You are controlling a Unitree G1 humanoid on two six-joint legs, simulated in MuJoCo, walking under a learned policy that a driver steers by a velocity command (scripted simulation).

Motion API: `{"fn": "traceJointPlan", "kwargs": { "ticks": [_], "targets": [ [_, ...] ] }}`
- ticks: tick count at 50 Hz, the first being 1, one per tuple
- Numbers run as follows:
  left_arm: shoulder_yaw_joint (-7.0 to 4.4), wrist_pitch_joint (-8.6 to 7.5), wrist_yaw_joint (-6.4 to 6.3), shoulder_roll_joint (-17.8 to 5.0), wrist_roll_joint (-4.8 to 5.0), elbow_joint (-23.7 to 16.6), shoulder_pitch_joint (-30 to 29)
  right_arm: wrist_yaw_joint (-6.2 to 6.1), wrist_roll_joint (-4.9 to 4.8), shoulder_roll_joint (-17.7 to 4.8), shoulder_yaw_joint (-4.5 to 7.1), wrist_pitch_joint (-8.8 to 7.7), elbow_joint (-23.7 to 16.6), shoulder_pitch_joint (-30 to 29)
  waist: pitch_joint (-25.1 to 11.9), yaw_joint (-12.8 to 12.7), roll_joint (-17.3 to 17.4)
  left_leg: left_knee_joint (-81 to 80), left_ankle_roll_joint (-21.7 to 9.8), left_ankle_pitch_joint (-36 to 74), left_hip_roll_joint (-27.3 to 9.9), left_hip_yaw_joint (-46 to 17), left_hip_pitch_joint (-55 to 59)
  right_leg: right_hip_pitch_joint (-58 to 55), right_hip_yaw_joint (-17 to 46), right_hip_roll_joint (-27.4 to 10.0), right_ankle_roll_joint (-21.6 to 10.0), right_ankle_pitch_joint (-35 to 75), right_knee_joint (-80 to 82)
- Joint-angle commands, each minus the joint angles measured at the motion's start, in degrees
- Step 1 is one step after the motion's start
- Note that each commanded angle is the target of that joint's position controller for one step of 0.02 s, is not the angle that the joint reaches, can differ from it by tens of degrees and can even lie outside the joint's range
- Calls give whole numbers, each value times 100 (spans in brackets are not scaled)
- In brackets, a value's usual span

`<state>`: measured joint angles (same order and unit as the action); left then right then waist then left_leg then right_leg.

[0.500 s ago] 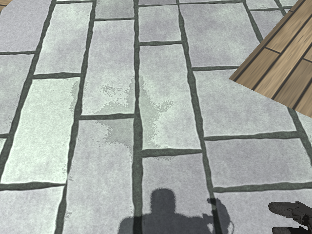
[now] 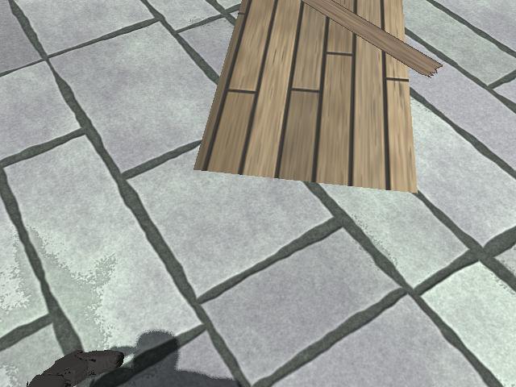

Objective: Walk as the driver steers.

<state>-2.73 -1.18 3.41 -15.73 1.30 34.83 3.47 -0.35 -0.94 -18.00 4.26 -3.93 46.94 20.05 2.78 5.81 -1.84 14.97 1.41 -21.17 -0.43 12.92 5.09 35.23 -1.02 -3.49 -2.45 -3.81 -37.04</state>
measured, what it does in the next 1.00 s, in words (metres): walks ahead, turning left: right foot, then left foot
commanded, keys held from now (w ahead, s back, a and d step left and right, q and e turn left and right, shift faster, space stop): w+e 0.04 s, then w+q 0.14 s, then q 0.82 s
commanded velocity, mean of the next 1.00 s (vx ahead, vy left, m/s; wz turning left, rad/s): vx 0.21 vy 0.00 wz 0.27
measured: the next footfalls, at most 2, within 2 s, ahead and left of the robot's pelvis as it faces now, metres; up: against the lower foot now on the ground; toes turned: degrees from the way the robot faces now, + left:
right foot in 0.06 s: +0.20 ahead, -0.11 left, +0.00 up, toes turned -4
left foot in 0.54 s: +0.43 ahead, +0.09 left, +0.00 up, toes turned +6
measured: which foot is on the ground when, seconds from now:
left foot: down 0.00-0.06, up 0.08-0.52, down 0.54-0.98, up 1.00-1.00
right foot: up 0.00-0.04, down 0.06-0.54, up 0.56-0.96, down 0.98-1.00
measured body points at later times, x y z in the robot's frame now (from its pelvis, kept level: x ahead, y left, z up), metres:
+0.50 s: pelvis +0.26 -0.02 +0.00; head +0.29 -0.01 +0.45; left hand +0.34 +0.27 -0.11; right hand +0.44 -0.26 -0.10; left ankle +0.40 +0.10 -0.71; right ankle +0.16 -0.11 -0.73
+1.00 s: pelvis +0.35 -0.04 +0.00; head +0.38 -0.04 +0.45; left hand +0.38 +0.28 -0.10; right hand +0.61 -0.24 -0.09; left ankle +0.39 +0.09 -0.72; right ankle +0.42 -0.15 -0.73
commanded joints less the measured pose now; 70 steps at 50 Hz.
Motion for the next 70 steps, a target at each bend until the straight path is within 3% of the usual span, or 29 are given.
{"fn": "traceJointPlan", "kwargs": {
  "ticks": [1, 3, 4, 5, 6, 8, 9, 11, 15, 21, 24, 26, 27, 28, 29, 30, 32, 36, 45, 48, 49, 50, 51, 52, 54, 60, 67, 69, 70],
  "targets": [
    [-267, -41, 29, -685, -25, -465, 122, -75, -85, -1233, 308, 44, -310, -195, -326, -590, 766, 980, -737, 6022, -1502, -277, 45, -865, -498, 518, -375, -696, 140],
    [-577, 31, -124, -1216, -8, -16, 1927, -117, -37, -1011, 190, 51, -358, -149, -1265, -1532, 342, 3505, -416, 4958, -1190, -142, -1599, -3869, 136, 456, -850, -241, 648],
    [-609, -2, -219, -1790, 19, 18, 1892, -11, 238, -96, -120, -58, -603, 452, -1724, -861, -1245, 5567, -92, -806, -222, -343, -4190, -5876, 3128, -1239, -1737, -594, 847],
    [-492, -77, -211, -1426, -19, -108, 2183, 79, 26, -517, -96, -242, -536, 243, -2765, -1254, -776, 6480, -100, -1376, 44, -1634, -4702, -6106, 4858, -1910, -2222, -1544, 1763],
    [-397, -147, -183, -1126, -75, -4, 1956, 111, -235, -880, 24, -301, -691, -421, -1843, -1378, -367, 6513, -180, -857, -259, -1730, -5163, -5496, 3848, -1705, -1856, -1263, 1893],
    [-269, -223, -187, -781, -87, 51, 1220, 57, -97, -755, -10, -308, -672, -721, -826, -936, 51, 5637, -229, 11, -744, -1638, -4756, -3794, 2367, -1219, -1386, -285, 2026],
    [-190, -269, -177, -552, -155, 44, 982, 46, -35, -741, 15, -222, -576, -600, -595, -727, 45, 5409, -246, 325, -873, -1695, -4378, -3278, 1875, -959, -1210, 181, 2234],
    [-208, -383, -177, -608, -199, 140, 805, 45, -32, -586, -1, -50, -418, -136, -518, -456, -130, 5241, -40, 403, -854, -1696, -3790, -2611, 1329, -1040, -1339, 1754, 2460],
    [-218, -459, -285, -670, -256, 386, 602, 0, 28, -297, -44, 60, -466, -359, -232, -378, -82, 4006, 159, 1486, -582, -1646, -3696, -2195, -61, -653, -995, 2960, 2567],
    [-267, -230, -467, -879, -177, 678, 879, 265, 34, -210, -73, 18, -862, -1154, -338, -790, -135, 2170, -15, 2606, -352, -1326, -3610, -3155, -456, -828, -778, 2824, 2220],
    [-321, -38, -556, -959, -66, 703, 781, 400, 89, -393, 24, 46, -1040, -1089, -366, -671, -226, 1984, -260, 1689, -213, -1179, -3676, -3585, -390, -1064, -660, 3222, 1502],
    [-326, 63, -631, -926, -17, 639, 630, 398, 106, -614, 168, 40, -932, -354, -698, -270, -114, 1481, -516, 1749, 145, -970, -2738, -3407, -575, -825, -394, 3577, 196],
    [-294, 48, -642, -862, -81, 597, 823, 298, 136, -998, 302, 28, -898, 80, -1078, -99, 451, 1131, -803, 3752, -88, -1555, -1694, -2841, -731, -344, -22, 2580, -1073],
    [-134, 4, -576, -362, -375, 411, 1254, 179, 187, -1512, 380, 53, -1017, 120, -1614, -483, 1802, 1508, -1758, 6634, -1498, -3556, 1, -943, -709, 628, 430, -2166, -3062],
    [-80, -55, -455, -478, -282, 440, 1411, 174, 246, -1329, 295, 54, -1185, 98, -2701, -412, 1683, 1088, -2714, 5972, -2196, -5199, 796, -114, 539, 1093, 577, -3670, -4352],
    [-170, -52, -395, -868, -105, 463, 1130, 184, 179, -1053, 252, 96, -1340, -264, -2444, -264, 903, 927, -2458, 4964, -1919, -4618, 476, 116, 913, 710, 502, -3264, -4506],
    [-168, 44, -466, -777, -131, 388, 607, 106, -5, -679, 150, 218, -1404, -758, -1347, -436, 118, 662, -1849, 3371, -1382, -3760, -789, 278, 771, 344, 490, -2552, -3739],
    [-139, 175, -535, -551, -143, 457, 747, -1, 135, -786, 208, 387, -1526, -1021, -954, -692, 730, 319, -1552, 2589, -823, -3339, -2038, -691, 531, 457, 634, -2174, -1970],
    [-195, 54, -478, -606, -105, 451, 516, -131, 78, -880, 294, 604, -1642, -1100, -959, -477, 1156, 351, -1244, 607, -628, -4007, -2184, -1300, 668, 577, 586, -1520, -216],
    [-287, -48, -419, -698, -105, 584, 930, -148, -13, -781, 269, 670, -1665, -1154, -908, -713, 1083, 770, -926, 534, -316, -3987, -2448, -2239, 578, 440, 306, -796, 1316],
    [-386, -38, -448, -1090, -203, 561, 1080, -141, 4, -540, 199, 671, -1674, -973, -960, -646, 343, 1641, -612, -396, 87, -3502, -3014, -2789, 1447, -601, -73, -898, 1787],
    [-478, 24, -469, -1534, -377, 579, 939, -123, -33, -477, 200, 618, -1878, -1051, -584, -452, -1420, 2950, -278, -1221, 1030, -2123, -4076, -2621, 2881, -1640, -930, -317, 2229],
    [-418, -5, -482, -1253, -459, 389, 666, -104, 89, -909, 327, 539, -1794, -952, -591, -509, -1232, 4318, -45, -1270, 615, -2237, -4084, -2304, 3189, -2021, -1327, -12, 2221],
    [-327, -10, -532, -936, -383, 268, 319, -79, 42, -1076, 410, 554, -1617, -789, -564, -374, -762, 4869, 23, -897, 529, -2246, -4008, -2237, 2552, -1708, -1136, 133, 2063],
    [-254, 11, -584, -700, -185, 205, 85, -111, 44, -824, 373, 674, -1392, -568, -443, -370, -487, 5465, 218, -311, 458, -2078, -4185, -2452, 1648, -1150, -756, 214, 1878],
    [-324, 169, -646, -941, -218, 339, 724, -32, -41, -397, 169, 695, -1761, -1296, -533, -886, -807, 4257, 490, -99, 29, -1536, -4206, -3369, 885, -1174, -976, 998, 1800],
    [-466, 176, -487, -1256, -32, 377, 534, 115, -35, -458, 183, 761, -1804, -1124, -662, -767, -932, 2212, 104, 103, -10, -975, -2710, -3054, 416, -1448, -864, 1409, 1471],
    [-439, 150, -475, -1121, 66, 461, 543, 114, -20, -498, 249, 768, -1648, -716, -731, -518, -693, 962, -240, 1102, 179, -882, -1777, -2671, 55, -1261, -451, 990, 878],
    [-385, 123, -447, -885, -23, 567, 836, 57, -20, -793, 354, 757, -1615, -493, -863, -506, 63, 619, -495, 2237, -163, -1560, -832, -1905, -409, -935, 19, 61, 2]
  ]
}}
